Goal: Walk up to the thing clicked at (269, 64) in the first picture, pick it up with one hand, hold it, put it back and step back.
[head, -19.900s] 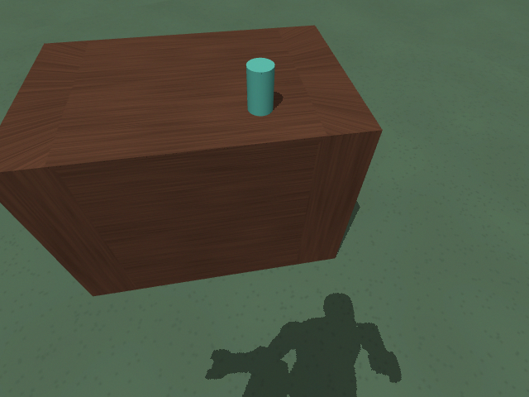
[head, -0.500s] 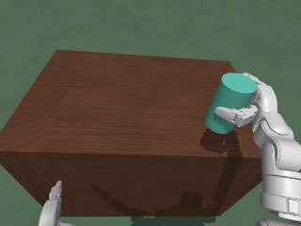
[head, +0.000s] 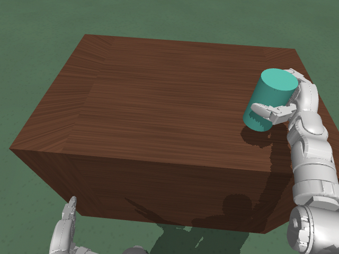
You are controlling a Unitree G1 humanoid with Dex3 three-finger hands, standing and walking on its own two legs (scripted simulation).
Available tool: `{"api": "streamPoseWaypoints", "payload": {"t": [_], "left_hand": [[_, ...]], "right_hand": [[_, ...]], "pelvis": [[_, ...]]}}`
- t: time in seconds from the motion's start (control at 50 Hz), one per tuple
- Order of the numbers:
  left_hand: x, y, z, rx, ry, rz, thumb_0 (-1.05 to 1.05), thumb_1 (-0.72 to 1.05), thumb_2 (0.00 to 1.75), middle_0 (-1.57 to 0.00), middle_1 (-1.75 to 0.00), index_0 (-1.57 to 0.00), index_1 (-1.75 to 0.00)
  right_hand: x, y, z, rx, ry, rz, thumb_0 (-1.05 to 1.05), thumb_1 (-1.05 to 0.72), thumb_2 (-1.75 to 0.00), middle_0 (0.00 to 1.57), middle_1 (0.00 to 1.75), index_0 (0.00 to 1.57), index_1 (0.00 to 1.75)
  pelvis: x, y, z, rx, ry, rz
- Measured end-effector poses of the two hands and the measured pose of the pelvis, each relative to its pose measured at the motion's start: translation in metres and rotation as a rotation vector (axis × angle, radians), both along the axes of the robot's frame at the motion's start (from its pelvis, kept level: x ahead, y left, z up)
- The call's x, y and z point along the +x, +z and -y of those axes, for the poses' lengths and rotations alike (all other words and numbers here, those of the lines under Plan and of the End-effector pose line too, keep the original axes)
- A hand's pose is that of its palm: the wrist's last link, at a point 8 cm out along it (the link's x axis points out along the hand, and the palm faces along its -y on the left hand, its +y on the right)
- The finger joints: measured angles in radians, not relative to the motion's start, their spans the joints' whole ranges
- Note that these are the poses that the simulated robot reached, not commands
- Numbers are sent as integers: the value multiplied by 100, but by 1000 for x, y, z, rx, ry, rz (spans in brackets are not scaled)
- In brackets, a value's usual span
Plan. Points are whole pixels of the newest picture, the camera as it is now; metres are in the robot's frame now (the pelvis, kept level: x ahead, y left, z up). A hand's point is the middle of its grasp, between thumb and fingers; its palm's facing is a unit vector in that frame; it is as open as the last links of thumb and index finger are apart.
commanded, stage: crouch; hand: right
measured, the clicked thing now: (267, 101) +0.44 -0.17 +0.13
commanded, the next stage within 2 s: lower in 0.44 s
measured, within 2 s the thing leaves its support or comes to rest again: rests again in 1.38 s
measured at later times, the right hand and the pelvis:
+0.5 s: hand (266, 95) +0.48 -0.19 +0.12, palm faces +0.13 +0.99 -0.01, open 10.7 cm; pelvis +0.00 +0.00 -0.01, yaw +0 degrees
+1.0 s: hand (257, 107) +0.50 -0.19 +0.06, palm faces +0.13 +0.99 +0.01, open 10.7 cm; pelvis -0.01 +0.00 -0.03, yaw +1 degrees
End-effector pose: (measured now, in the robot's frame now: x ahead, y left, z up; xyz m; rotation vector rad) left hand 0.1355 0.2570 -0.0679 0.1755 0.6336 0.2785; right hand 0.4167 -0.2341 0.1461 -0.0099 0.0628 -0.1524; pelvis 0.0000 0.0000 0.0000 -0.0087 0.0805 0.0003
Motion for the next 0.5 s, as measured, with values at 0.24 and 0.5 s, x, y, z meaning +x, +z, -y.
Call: {"api": "streamPoseWaypoints", "payload": {"t": [0.24,0.5], "left_hand": [[0,7,-3,39,9,-28,-1,-54,7,-6,-4,-5,-5],[-5,3,-1,22,13,-48,-1,-53,6,-6,-4,-5,-4]], "right_hand": [[21,-22,1,13,37,6,-2,59,-103,75,112,78,114],[36,-29,3,6,18,16,-2,59,-103,75,112,78,114]], "pelvis": [[4,-2,5,5,3,-47],[1,-6,3,5,8,-87]]}}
